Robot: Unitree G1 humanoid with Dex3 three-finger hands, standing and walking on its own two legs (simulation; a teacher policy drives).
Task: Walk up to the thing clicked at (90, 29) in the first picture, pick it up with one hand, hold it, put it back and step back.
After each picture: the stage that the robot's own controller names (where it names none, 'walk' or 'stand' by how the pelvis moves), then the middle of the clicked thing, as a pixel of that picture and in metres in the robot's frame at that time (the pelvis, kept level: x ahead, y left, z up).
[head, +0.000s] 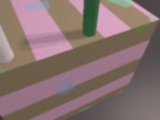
stand; (91, 10) +0.68 -0.03 +0.12
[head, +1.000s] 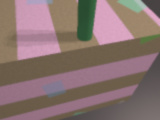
walk; (86, 12) +0.60 +0.01 +0.14
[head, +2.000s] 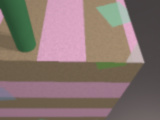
walk; (17, 17) +0.46 +0.23 +0.16
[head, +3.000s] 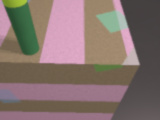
stand; (22, 23) +0.50 +0.21 +0.15
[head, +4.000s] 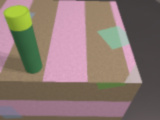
stand; (26, 44) +0.45 +0.20 +0.12
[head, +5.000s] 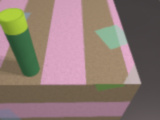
stand; (22, 47) +0.44 +0.21 +0.11
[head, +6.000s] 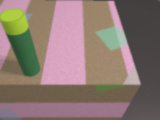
stand; (23, 47) +0.44 +0.21 +0.11
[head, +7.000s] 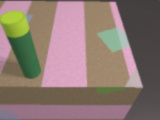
stand; (24, 49) +0.43 +0.21 +0.11
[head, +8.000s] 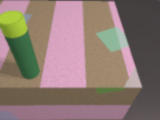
rise first; (22, 49) +0.43 +0.21 +0.11
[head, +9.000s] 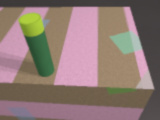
rise first; (39, 48) +0.45 +0.19 +0.12
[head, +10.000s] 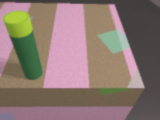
go down; (26, 50) +0.44 +0.18 +0.12
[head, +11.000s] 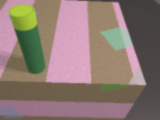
go down; (30, 43) +0.45 +0.18 +0.12
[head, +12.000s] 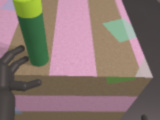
close; (34, 33) +0.45 +0.16 +0.15
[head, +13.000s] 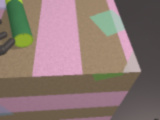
go down; (18, 18) +0.63 +0.22 +0.08
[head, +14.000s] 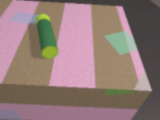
go down; (46, 34) +0.63 +0.16 +0.04
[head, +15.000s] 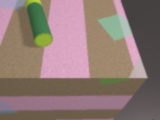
close in; (38, 20) +0.64 +0.15 +0.05
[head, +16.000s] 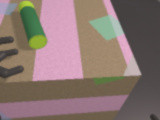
lift; (31, 23) +0.63 +0.17 +0.07
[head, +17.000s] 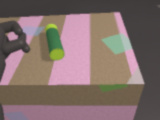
hold; (53, 40) +0.67 +0.16 +0.05
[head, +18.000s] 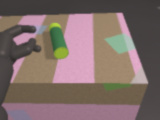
hold; (57, 39) +0.67 +0.16 +0.05
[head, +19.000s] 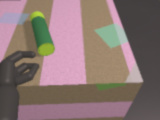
stand; (41, 32) +0.63 +0.17 +0.04
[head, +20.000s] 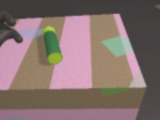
crouch; (51, 43) +0.65 +0.17 +0.04
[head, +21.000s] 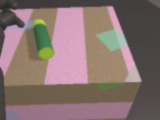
crouch; (42, 37) +0.65 +0.18 +0.04
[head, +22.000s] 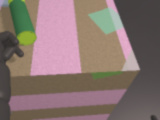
lower; (21, 17) +0.64 +0.20 +0.06
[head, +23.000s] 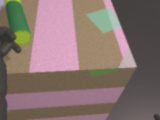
lower; (16, 18) +0.64 +0.23 +0.07
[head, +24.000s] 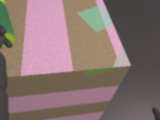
lower; (0, 19) +0.63 +0.24 +0.07
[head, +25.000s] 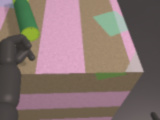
lower; (24, 15) +0.66 +0.21 +0.07
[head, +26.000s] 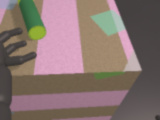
open; (30, 14) +0.67 +0.18 +0.07
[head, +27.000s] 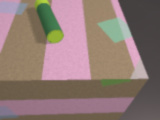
sink last; (47, 19) +0.67 +0.13 +0.06
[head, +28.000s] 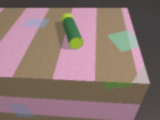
sink last; (71, 29) +0.71 +0.10 +0.04
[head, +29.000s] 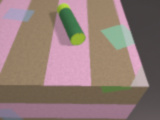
stand; (70, 22) +0.68 +0.06 +0.04
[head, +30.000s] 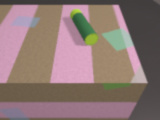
stand; (82, 25) +0.73 -0.01 +0.03
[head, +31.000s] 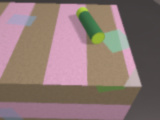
stand; (89, 24) +0.73 -0.03 +0.02
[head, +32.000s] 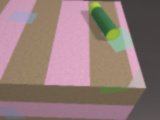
stand; (102, 20) +0.74 -0.11 +0.02
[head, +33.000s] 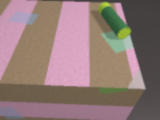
stand; (112, 19) +0.75 -0.16 +0.02
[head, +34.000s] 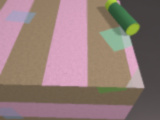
stand; (120, 15) +0.77 -0.20 +0.02
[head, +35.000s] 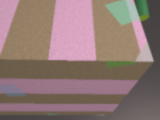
walk; out of the picture +0.84 -0.31 -0.01
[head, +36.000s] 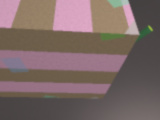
walk; (139, 35) +1.23 -0.70 -0.65
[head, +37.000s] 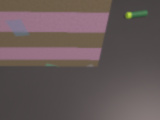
walk; (136, 14) +1.64 -0.64 -0.72
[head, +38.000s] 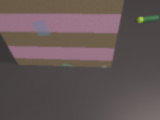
stand; (148, 19) +1.76 -0.77 -0.73
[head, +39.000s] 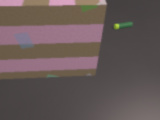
stand; (123, 25) +1.82 -0.69 -0.75
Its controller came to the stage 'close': yes
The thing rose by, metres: 0.00
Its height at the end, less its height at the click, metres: -0.86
